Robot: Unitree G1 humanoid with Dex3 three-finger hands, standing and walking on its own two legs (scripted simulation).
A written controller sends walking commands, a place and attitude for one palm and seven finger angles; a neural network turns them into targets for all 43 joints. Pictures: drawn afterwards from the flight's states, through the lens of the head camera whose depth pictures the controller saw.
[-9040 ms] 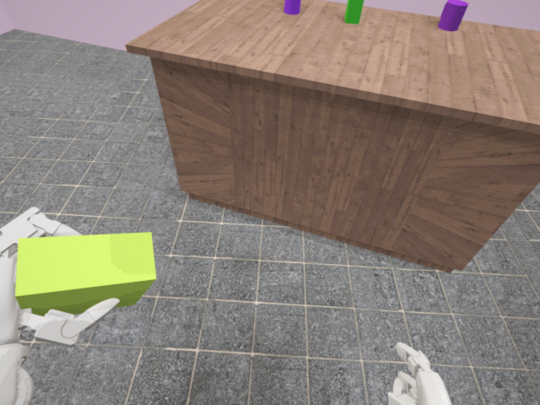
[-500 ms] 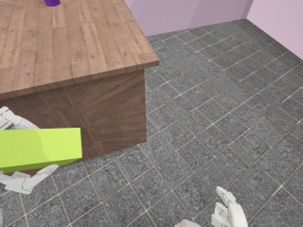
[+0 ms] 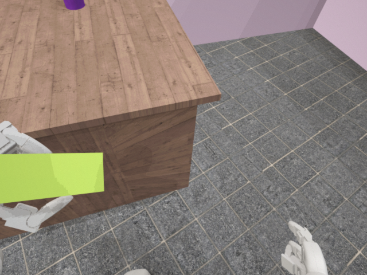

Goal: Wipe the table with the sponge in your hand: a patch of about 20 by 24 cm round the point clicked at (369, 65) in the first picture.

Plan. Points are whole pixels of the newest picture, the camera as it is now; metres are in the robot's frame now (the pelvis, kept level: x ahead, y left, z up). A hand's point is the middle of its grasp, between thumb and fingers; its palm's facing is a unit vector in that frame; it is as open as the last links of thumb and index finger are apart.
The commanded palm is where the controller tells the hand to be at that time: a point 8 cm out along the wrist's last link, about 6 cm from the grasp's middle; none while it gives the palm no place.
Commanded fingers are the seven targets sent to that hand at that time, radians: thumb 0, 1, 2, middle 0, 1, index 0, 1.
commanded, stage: come to a stop and stand still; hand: left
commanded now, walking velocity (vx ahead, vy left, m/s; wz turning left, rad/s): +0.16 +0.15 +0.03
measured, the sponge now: (62, 176) +0.23 +0.20 +0.17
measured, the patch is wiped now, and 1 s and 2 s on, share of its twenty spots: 0.00 0.00 0.00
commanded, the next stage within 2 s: none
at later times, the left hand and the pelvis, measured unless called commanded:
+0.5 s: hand (37, 158) +0.26 +0.24 +0.18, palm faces +0.39 -0.80 -0.46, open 9.7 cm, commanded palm +0.19 +0.28 +0.19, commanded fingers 0.00 0.10 1.30 -1.20 -1.60 -1.20 -1.60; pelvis +0.03 +0.00 +0.01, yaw +0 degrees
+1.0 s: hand out of the picture +0.17 +0.34 +0.17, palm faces +0.40 -0.84 -0.37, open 9.7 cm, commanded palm +0.10 +0.37 +0.19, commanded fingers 0.00 0.10 1.30 -1.20 -1.60 -1.20 -1.60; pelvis -0.05 +0.08 +0.01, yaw +1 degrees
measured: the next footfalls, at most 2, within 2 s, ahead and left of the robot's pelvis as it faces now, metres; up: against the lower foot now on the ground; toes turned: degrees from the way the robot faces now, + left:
right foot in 0.28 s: +0.07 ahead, -0.04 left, +0.00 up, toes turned +11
left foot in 0.68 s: +0.04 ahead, +0.15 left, +0.00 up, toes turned +10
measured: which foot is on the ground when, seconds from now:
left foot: down 0.00-0.34, up 0.36-0.66, down 0.68-1.00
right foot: up 0.00-0.26, down 0.28-1.00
